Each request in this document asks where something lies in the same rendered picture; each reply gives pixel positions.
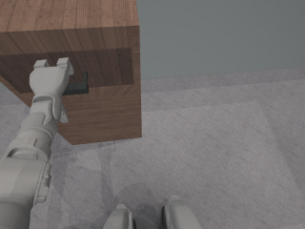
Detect right robot thigh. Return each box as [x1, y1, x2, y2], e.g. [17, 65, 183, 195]
[164, 199, 204, 229]

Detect left robot upper arm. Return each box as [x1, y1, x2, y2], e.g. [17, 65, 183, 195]
[0, 156, 51, 229]

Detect handle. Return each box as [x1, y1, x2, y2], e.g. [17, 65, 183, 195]
[62, 71, 89, 95]

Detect robot left hand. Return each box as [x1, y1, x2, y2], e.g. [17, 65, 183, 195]
[30, 57, 74, 123]

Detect drawer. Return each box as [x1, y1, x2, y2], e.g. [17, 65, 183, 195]
[0, 48, 134, 94]

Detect robot left forearm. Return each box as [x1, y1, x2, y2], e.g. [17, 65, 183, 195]
[0, 93, 62, 165]

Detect robot right shin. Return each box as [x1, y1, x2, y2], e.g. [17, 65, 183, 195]
[167, 196, 180, 229]

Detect cabinet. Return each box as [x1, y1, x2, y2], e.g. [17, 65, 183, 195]
[0, 0, 142, 145]

